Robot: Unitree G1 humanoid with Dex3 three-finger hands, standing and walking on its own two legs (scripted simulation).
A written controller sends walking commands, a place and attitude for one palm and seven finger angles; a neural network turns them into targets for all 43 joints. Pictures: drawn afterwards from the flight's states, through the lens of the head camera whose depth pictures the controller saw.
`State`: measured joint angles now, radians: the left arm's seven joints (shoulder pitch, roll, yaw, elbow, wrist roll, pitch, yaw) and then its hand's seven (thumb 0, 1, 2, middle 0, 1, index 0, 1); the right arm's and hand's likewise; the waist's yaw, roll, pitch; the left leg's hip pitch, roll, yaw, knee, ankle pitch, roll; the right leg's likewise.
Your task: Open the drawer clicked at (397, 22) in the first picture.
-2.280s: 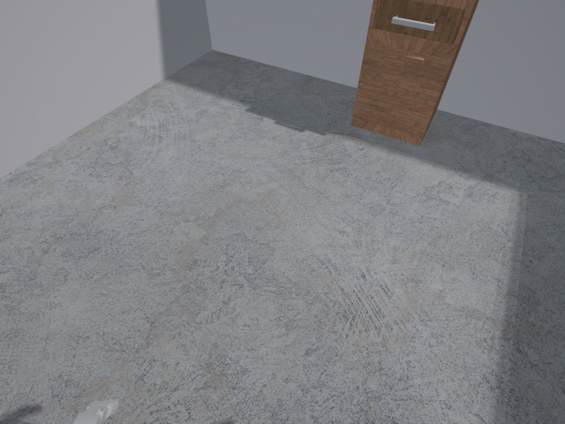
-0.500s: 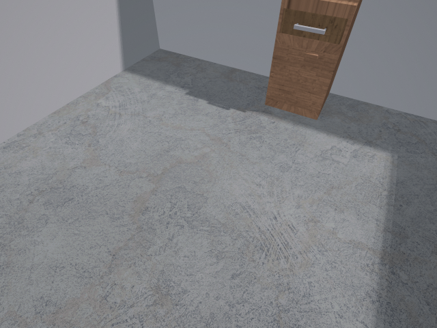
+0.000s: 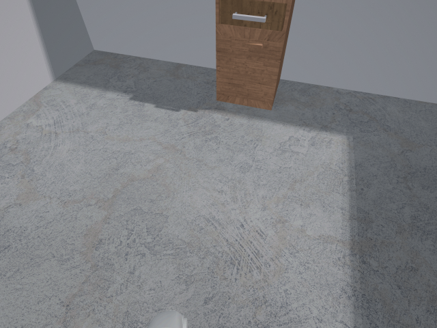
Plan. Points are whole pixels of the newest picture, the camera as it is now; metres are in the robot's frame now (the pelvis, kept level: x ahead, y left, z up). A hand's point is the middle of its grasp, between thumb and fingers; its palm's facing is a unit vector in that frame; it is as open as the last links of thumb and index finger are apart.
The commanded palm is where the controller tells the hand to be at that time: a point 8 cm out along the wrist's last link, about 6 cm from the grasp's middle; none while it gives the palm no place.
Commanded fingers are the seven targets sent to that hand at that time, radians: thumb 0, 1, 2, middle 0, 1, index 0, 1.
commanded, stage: walk to a spot facing it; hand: left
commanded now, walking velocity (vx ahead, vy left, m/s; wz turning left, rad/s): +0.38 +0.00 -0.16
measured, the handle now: (249, 16) +1.73 -0.08 -0.12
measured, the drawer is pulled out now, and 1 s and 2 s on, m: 0.00 0.00 0.00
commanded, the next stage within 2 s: turn to face it in 1.76 s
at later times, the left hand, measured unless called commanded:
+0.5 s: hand (122, 267) +0.28 +0.26 -0.18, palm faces -0.06 -0.98 -0.17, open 7.4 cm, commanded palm none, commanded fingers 0.00 0.90 0.90 -0.20 -0.30 -0.20 -0.30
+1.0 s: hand (184, 174) +0.56 +0.14 -0.17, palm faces -0.14 -0.97 -0.21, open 7.1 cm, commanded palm none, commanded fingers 0.00 0.90 0.90 -0.20 -0.30 -0.20 -0.30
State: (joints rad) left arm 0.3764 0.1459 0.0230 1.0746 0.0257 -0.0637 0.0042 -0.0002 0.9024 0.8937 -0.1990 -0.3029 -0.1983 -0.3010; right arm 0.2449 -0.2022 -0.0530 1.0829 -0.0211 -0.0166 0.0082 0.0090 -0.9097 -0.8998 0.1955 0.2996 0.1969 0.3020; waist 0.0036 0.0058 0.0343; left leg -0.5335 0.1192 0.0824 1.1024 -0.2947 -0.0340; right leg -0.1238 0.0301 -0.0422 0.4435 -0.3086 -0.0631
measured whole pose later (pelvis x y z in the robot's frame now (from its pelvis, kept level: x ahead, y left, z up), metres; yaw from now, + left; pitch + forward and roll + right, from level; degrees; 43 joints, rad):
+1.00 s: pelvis +0.44 -0.02 -0.01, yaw -11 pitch -1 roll +0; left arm 0.17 0.16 0.07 1.03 0.01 -0.09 0.02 -0.03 0.94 0.89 -0.20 -0.30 -0.20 -0.30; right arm 0.37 -0.11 -0.05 1.15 -0.02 -0.03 -0.01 0.01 -0.91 -0.90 0.20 0.30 0.20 0.30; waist -0.03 0.03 0.06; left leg -0.44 0.13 0.07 1.23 -0.32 0.00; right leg -0.26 0.00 -0.19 0.50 -0.23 -0.08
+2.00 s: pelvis +0.85 -0.09 -0.02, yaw -20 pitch -2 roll +0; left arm 0.10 0.15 0.04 1.00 0.02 -0.06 0.00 0.00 0.91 0.89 -0.20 -0.30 -0.20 -0.30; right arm 0.39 -0.14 -0.05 1.15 0.00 -0.01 -0.02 0.01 -0.91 -0.90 0.20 0.30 0.20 0.30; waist -0.06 0.04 0.10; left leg -0.27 0.12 0.12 1.15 -0.50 -0.04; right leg -0.36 -0.04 -0.17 0.63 -0.24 -0.08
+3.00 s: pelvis +1.08 -0.14 +0.00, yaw -10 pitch +0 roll +0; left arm 0.44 0.07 0.02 1.16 0.03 -0.07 0.02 0.00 0.90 0.89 -0.20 -0.30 -0.20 -0.30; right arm 0.14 -0.19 -0.06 1.04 -0.02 -0.02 0.02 0.00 -0.91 -0.90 0.19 0.30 0.19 0.30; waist 0.04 0.01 0.06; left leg -0.50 0.09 0.10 0.71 -0.20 0.01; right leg 0.02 -0.05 -0.18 0.33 -0.34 0.02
